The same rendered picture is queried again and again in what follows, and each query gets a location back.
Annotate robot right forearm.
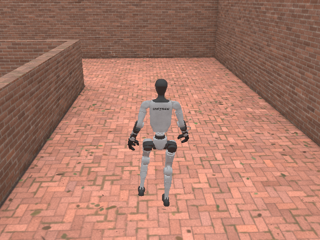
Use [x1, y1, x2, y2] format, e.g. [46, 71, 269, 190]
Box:
[180, 120, 189, 137]

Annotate robot left forearm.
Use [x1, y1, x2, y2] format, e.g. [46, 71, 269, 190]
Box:
[129, 121, 141, 141]

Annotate robot left upper arm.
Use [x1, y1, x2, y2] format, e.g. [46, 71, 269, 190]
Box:
[136, 100, 151, 129]

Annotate robot left hand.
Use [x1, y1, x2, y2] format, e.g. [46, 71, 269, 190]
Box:
[127, 138, 139, 151]

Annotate humanoid robot torso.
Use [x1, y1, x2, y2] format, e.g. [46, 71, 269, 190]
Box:
[149, 98, 173, 150]

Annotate robot right upper arm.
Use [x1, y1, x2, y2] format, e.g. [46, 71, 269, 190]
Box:
[171, 100, 185, 128]

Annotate robot left foot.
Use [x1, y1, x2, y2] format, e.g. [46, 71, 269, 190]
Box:
[138, 186, 145, 196]

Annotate robot right hand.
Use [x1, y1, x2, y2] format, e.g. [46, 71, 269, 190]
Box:
[177, 134, 189, 143]

